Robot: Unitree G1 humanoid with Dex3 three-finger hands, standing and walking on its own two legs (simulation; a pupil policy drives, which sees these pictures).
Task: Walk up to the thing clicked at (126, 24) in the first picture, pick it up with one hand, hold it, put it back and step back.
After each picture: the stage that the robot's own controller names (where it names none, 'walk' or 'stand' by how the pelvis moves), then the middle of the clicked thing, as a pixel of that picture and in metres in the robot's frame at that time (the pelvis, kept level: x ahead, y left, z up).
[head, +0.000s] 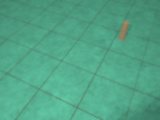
stand; (123, 31) +1.57 -0.48 -0.66
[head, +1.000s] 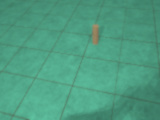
walk; (95, 34) +1.51 -0.03 -0.63
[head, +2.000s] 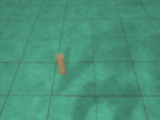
walk; (61, 64) +0.98 +0.27 -0.64
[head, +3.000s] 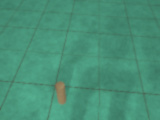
walk; (61, 93) +0.64 +0.20 -0.63
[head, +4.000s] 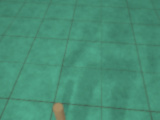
stand; (59, 114) +0.48 +0.19 -0.64
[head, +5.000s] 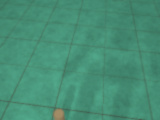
stand; out of the picture +0.45 +0.17 -0.64
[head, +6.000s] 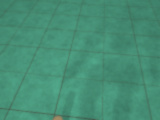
stand; out of the picture +0.43 +0.20 -0.66
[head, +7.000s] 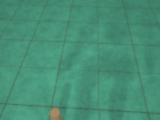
stand; (57, 119) +0.44 +0.21 -0.65
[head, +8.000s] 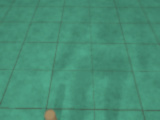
stand; out of the picture +0.43 +0.24 -0.65
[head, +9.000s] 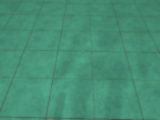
stand; out of the picture +0.41 +0.23 -0.66
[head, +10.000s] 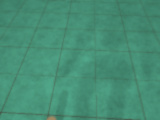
stand; out of the picture +0.42 +0.23 -0.66
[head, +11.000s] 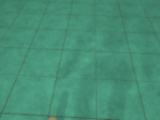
stand; out of the picture +0.42 +0.22 -0.66
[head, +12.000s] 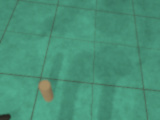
go down; (46, 91) +0.47 +0.19 -0.54
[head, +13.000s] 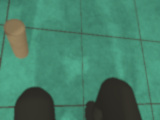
go down; (18, 41) +0.53 +0.22 -0.26
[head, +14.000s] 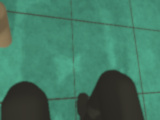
close in; out of the picture +0.53 +0.23 -0.22
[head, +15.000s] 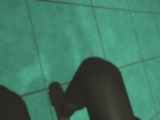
close; out of the picture +0.52 +0.27 -0.18
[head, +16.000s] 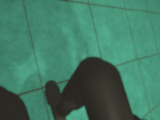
lift; out of the picture +0.49 +0.26 -0.18
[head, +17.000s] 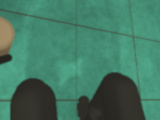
lift; out of the picture +0.41 +0.25 -0.09
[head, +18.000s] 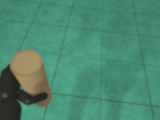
lift; (36, 84) +0.32 +0.16 +0.06
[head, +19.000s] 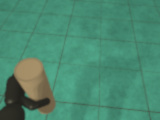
hold; (39, 90) +0.31 +0.15 +0.04
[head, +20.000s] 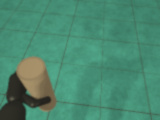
hold; (41, 88) +0.31 +0.16 +0.04
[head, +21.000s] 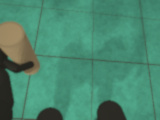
crouch; (22, 54) +0.43 +0.18 -0.03
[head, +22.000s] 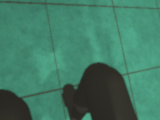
lower; out of the picture +0.53 +0.23 -0.12
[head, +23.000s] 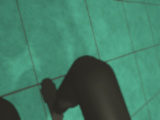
lower; out of the picture +0.50 +0.26 -0.19
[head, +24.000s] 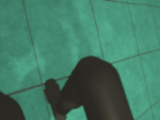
lower; out of the picture +0.49 +0.26 -0.19
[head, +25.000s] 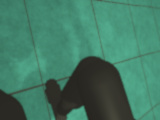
lower; out of the picture +0.49 +0.26 -0.19
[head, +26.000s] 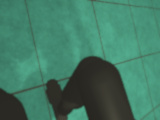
lower; out of the picture +0.49 +0.26 -0.18
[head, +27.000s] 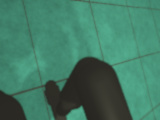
open; out of the picture +0.50 +0.23 -0.19
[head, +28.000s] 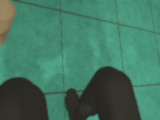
stand; out of the picture +0.49 +0.20 -0.20
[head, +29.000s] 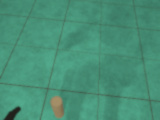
stand; (58, 108) +0.43 +0.14 -0.55
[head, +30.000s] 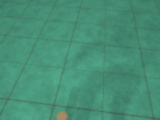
stand; out of the picture +0.43 +0.14 -0.60
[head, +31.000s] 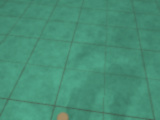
stand; out of the picture +0.43 +0.13 -0.60
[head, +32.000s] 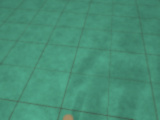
stand; out of the picture +0.44 +0.14 -0.65
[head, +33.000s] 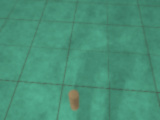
walk; (74, 100) +0.50 +0.08 -0.63
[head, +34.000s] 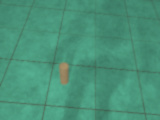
walk; (64, 74) +0.72 +0.12 -0.63
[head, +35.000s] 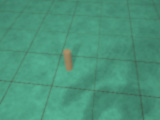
stand; (68, 60) +1.02 +0.22 -0.63
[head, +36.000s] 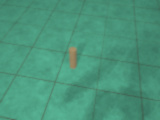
stand; (73, 58) +1.06 +0.14 -0.65
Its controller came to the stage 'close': yes
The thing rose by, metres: 0.69
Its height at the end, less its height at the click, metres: +0.00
